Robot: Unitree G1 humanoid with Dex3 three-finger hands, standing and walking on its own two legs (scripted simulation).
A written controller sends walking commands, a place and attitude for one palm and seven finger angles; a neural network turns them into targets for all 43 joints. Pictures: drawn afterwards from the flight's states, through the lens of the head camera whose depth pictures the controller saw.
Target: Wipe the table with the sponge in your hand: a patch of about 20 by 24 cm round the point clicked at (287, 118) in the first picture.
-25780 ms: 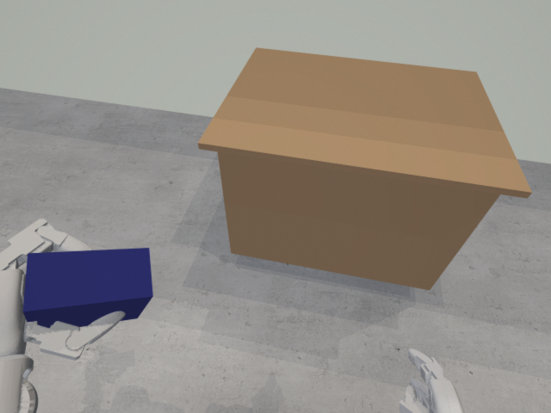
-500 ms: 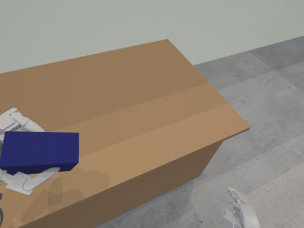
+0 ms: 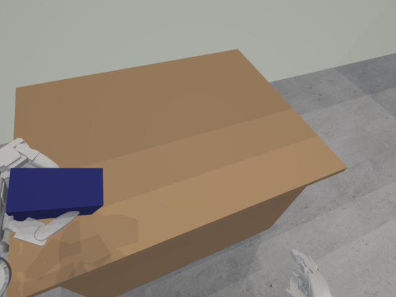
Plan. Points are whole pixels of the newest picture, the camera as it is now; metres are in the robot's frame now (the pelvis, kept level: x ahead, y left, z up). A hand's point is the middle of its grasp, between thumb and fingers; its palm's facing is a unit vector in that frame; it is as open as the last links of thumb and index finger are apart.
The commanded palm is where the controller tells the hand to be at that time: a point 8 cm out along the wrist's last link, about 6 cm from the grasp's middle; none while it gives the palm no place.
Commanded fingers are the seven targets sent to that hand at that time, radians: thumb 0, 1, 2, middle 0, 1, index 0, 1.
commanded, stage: come to a stop and stand still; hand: left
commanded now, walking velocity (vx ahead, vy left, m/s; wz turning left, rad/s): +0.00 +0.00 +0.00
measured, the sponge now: (70, 194) +0.23 +0.23 +0.13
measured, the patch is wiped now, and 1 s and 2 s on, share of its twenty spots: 0.00 0.00 0.00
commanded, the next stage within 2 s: look again from close up in 0.46 s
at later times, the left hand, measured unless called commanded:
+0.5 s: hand (18, 182) +0.23 +0.29 +0.16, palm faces +0.38 -0.84 -0.38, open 9.7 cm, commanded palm +0.17 +0.32 +0.17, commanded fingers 0.00 0.10 1.30 -1.20 -1.60 -1.20 -1.60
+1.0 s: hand (26, 175) +0.24 +0.28 +0.16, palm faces +0.36 -0.79 -0.49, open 9.7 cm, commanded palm +0.17 +0.30 +0.17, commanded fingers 0.00 0.10 1.30 -1.20 -1.60 -1.20 -1.60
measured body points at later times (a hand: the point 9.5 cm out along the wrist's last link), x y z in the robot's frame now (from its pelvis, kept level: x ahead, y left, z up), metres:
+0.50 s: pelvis +0.01 +0.04 +0.00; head +0.05 +0.07 +0.45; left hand +0.20 +0.33 +0.18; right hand +0.20 -0.17 -0.07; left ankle +0.03 +0.11 -0.74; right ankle +0.02 -0.11 -0.74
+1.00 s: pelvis +0.01 +0.02 +0.00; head +0.04 +0.04 +0.45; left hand +0.21 +0.32 +0.19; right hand +0.18 -0.21 -0.07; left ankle +0.03 +0.11 -0.74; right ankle +0.02 -0.11 -0.74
